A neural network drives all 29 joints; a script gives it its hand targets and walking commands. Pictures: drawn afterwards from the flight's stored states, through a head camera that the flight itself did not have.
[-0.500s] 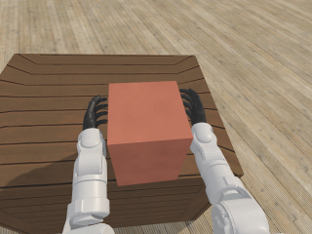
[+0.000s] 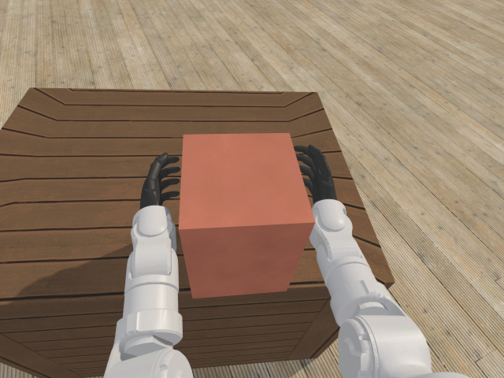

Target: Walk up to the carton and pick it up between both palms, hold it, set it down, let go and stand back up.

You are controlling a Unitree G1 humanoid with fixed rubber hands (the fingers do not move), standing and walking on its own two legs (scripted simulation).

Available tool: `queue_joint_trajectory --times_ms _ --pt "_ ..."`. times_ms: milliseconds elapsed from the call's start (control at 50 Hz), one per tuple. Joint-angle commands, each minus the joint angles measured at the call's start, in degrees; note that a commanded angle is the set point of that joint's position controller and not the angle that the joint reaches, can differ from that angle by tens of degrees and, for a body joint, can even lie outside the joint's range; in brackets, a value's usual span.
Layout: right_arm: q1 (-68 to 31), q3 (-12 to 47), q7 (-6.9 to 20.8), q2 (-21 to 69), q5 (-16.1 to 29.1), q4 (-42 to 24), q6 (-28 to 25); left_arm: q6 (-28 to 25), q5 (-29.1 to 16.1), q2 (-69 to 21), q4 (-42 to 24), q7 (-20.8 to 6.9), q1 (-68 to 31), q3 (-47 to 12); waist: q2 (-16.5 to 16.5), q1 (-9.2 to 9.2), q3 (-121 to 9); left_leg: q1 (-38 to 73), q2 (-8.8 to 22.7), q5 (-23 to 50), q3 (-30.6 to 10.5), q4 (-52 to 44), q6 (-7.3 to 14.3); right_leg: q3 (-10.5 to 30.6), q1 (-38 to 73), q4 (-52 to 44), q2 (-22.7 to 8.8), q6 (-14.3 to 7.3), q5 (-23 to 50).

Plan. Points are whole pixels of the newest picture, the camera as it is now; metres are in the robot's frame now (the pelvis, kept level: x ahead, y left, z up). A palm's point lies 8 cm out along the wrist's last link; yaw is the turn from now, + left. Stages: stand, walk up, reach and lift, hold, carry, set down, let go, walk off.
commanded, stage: set down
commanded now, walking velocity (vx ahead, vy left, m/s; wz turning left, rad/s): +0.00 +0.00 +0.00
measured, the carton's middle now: (239, 219) +0.37 +0.04 +0.02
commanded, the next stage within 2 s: none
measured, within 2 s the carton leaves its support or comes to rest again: neither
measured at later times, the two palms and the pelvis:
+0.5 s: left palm (155, 203) +0.35 +0.17 +0.08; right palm (321, 195) +0.39 -0.10 +0.08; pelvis +0.00 +0.00 +0.00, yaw +0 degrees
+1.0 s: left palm (155, 212) +0.35 +0.18 +0.06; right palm (319, 201) +0.39 -0.10 +0.06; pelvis +0.00 +0.00 +0.00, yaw -1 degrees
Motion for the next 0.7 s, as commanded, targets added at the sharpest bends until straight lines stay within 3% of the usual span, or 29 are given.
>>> queue_joint_trajectory --times_ms 0,120,200,280,440,680 --pt "-25.8 15.5 6.1 28.8 -3.3 -3.3 -2.4 -3.3 -1.5 -26.5 1.8 -6.7 -22.1 -19.5 0.0 0.74 -17.0 12.8 -3.7 8.3 5.6 1.6 4.5 -3.1 -2.5 -4.5 -0.6 4.1 9.5" --pt "-23.9 15.7 6.2 29.1 -3.5 -2.9 -3.2 -4.4 -0.4 -26.5 2.4 -6.9 -19.7 -18.3 1.1 1.97 -16.9 12.9 -3.8 10.9 6.2 1.9 4.5 -2.9 -1.7 -4.0 -0.6 4.0 11.9" --pt "-22.9 15.2 6.4 28.8 -4.1 -2.3 -3.5 -4.9 -0.5 -27.1 2.1 -7.0 -19.5 -18.7 1.0 1.11 -16.4 12.6 -3.7 10.8 6.0 1.9 4.4 -3.5 -2.5 -4.2 -0.3 3.8 10.4" --pt "-21.6 15.0 6.4 28.9 -4.7 -2.2 -4.0 -5.3 0.6 -27.1 3.4 -7.3 -17.4 -16.9 0.9 1.96 -15.9 12.1 -3.9 11.8 6.3 2.0 4.6 -3.0 -1.8 -3.9 -0.6 3.7 12.4" --pt "-18.9 12.7 6.7 28.5 -6.3 -0.3 -4.0 -6.2 1.1 -26.6 4.0 -7.8 -16.2 -15.5 0.8 1.26 -14.0 11.5 -4.1 9.7 6.4 1.4 4.9 -3.0 -2.3 -4.5 -0.5 3.5 9.5" --pt "-17.4 10.5 6.7 24.8 -7.0 1.3 -4.3 -7.6 1.7 -22.6 6.1 -7.4 -14.7 -12.2 0.4 2.17 -13.3 9.8 -4.3 9.8 6.9 1.3 4.9 -2.4 -2.2 -4.2 -0.7 3.7 9.4"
